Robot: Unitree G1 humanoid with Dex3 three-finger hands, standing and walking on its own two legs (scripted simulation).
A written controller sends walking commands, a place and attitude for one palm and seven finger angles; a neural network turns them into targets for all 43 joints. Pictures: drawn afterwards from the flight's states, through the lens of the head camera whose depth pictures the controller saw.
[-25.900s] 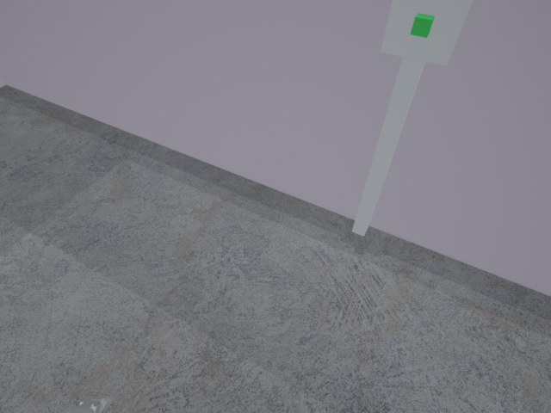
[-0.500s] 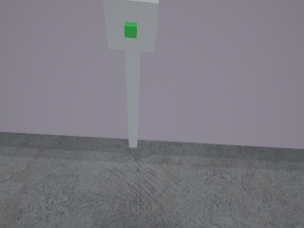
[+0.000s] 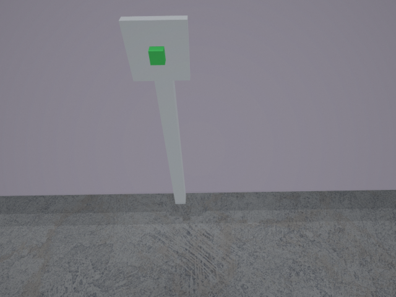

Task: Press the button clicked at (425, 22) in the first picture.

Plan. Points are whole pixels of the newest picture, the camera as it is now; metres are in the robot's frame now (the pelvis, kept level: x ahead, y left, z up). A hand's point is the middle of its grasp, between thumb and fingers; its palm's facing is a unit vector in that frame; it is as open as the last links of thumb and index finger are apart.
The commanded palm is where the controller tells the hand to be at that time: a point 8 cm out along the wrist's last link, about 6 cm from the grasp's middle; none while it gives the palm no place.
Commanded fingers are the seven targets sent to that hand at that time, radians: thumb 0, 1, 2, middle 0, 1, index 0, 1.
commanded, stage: let the arm hang, fingers relaxed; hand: left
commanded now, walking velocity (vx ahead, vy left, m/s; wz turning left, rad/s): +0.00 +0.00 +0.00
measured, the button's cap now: (157, 55) +0.70 +0.15 +0.15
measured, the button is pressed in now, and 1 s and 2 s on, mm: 0 0 0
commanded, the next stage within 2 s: stand and wait in 0.22 s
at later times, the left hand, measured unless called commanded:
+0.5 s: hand out of the picture -0.02 +0.14 -0.17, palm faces +0.05 -0.98 -0.19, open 7.4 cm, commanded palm none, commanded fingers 0.00 0.90 0.90 -0.20 -0.30 -0.20 -0.30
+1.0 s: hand out of the picture +0.01 +0.14 -0.17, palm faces +0.04 -0.98 -0.19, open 7.4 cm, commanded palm none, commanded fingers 0.00 0.90 0.90 -0.20 -0.30 -0.20 -0.30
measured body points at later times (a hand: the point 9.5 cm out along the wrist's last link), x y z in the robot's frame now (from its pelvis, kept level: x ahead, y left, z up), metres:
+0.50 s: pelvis +0.02 -0.02 +0.00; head +0.03 -0.03 +0.45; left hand -0.02 +0.19 -0.16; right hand -0.01 -0.23 -0.17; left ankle +0.06 +0.10 -0.74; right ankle -0.04 -0.10 -0.74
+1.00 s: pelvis +0.02 -0.02 +0.00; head +0.03 -0.03 +0.45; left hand +0.01 +0.19 -0.16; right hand +0.01 -0.25 -0.16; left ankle +0.06 +0.10 -0.74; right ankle -0.04 -0.10 -0.74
